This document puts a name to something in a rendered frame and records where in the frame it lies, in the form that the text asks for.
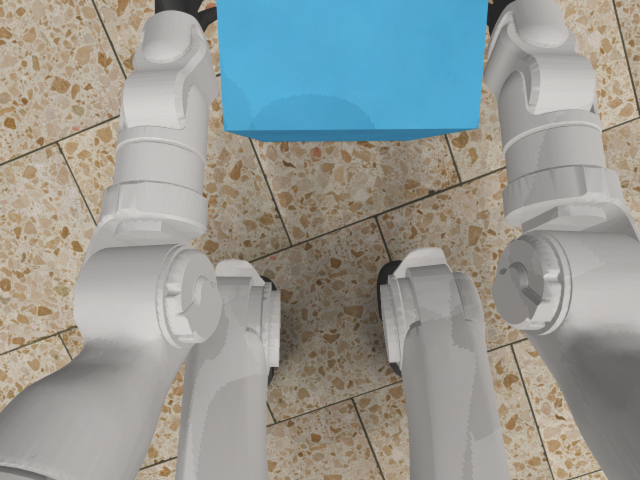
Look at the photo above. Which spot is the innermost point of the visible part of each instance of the robot left upper arm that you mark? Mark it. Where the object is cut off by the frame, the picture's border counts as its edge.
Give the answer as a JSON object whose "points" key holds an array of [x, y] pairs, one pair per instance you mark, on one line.
{"points": [[139, 310]]}

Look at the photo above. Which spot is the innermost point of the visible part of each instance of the robot left shin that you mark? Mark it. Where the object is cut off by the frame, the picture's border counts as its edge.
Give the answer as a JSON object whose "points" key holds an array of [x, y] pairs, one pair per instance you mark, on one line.
{"points": [[238, 268]]}

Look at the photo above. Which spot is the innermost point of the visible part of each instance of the right robot hand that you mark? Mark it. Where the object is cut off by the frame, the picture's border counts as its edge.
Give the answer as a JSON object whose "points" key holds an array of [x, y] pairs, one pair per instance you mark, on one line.
{"points": [[494, 11]]}

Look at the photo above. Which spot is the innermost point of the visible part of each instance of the carton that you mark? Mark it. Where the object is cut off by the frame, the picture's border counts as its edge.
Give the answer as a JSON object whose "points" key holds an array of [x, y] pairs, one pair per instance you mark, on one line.
{"points": [[350, 70]]}

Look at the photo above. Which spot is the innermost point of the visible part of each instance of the robot right shin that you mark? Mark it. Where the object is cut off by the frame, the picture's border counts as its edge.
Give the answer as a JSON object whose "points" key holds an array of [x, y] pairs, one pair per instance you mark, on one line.
{"points": [[469, 297]]}

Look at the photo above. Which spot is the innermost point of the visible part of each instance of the left robot forearm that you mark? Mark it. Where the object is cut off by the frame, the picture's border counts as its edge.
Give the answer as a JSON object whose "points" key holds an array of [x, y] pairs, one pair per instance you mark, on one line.
{"points": [[157, 193]]}

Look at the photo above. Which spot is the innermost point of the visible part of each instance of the robot shin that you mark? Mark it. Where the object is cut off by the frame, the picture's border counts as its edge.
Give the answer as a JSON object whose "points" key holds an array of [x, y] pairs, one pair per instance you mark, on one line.
{"points": [[238, 268], [469, 297]]}

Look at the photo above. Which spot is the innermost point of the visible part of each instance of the robot right upper arm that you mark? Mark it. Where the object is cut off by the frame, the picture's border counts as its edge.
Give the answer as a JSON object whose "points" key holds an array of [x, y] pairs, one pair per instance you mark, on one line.
{"points": [[576, 297]]}

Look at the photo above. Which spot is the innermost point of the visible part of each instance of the left robot hand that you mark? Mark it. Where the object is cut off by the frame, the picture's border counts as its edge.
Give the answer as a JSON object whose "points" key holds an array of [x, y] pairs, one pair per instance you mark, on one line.
{"points": [[191, 7]]}

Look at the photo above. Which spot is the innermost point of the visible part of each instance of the right robot forearm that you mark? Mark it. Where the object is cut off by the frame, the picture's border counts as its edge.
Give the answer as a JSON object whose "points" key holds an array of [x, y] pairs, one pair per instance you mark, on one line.
{"points": [[550, 126]]}

